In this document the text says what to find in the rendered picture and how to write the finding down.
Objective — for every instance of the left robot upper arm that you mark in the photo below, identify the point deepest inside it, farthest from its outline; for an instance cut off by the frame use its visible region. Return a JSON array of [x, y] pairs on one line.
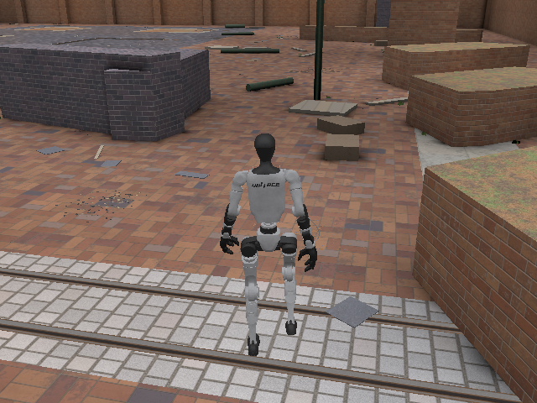
[[240, 178]]

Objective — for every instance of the robot right hand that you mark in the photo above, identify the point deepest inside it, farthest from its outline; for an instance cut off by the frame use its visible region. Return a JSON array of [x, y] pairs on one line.
[[313, 257]]

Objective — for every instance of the robot head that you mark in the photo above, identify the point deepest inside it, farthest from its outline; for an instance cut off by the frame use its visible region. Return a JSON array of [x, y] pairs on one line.
[[265, 147]]

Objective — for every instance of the left robot shin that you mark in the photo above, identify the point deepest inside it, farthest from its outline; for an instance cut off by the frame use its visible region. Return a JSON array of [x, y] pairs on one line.
[[252, 316]]

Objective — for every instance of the robot left hand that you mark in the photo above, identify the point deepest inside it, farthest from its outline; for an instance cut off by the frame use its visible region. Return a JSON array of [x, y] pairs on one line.
[[228, 241]]

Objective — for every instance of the robot right forearm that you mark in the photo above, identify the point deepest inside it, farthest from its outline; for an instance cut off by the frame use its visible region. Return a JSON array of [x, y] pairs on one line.
[[305, 230]]

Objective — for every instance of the right robot upper arm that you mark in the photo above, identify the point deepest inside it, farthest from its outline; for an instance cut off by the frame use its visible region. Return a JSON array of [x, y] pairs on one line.
[[296, 192]]

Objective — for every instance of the robot left forearm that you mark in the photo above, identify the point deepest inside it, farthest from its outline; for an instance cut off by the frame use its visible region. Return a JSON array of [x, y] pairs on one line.
[[228, 224]]

